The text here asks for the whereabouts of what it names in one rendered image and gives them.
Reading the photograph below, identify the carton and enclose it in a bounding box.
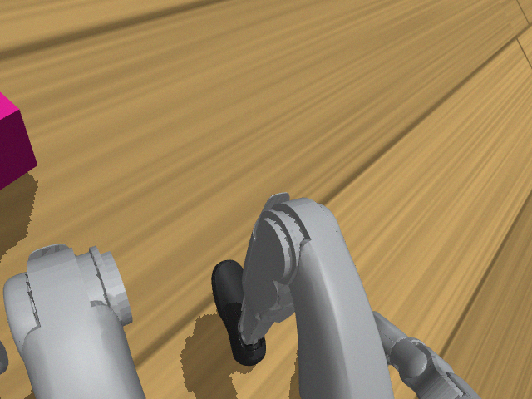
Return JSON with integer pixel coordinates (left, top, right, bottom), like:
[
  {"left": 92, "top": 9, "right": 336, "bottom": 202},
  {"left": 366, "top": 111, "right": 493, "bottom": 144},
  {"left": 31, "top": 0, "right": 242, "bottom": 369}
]
[{"left": 0, "top": 92, "right": 37, "bottom": 190}]

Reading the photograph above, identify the right robot hand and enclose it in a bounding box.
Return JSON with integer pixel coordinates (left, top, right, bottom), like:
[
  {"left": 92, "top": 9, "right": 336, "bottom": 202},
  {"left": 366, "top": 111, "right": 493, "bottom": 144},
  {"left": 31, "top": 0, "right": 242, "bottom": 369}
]
[{"left": 372, "top": 311, "right": 408, "bottom": 365}]

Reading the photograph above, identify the right robot foot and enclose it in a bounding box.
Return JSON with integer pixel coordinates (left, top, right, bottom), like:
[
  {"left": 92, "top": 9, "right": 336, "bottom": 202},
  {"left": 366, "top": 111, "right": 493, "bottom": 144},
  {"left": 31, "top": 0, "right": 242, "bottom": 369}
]
[{"left": 211, "top": 260, "right": 266, "bottom": 366}]

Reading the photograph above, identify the right robot arm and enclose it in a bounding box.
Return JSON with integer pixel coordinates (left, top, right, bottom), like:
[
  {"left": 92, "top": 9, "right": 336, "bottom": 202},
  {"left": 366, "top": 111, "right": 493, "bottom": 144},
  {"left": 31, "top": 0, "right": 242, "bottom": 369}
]
[{"left": 390, "top": 337, "right": 482, "bottom": 399}]

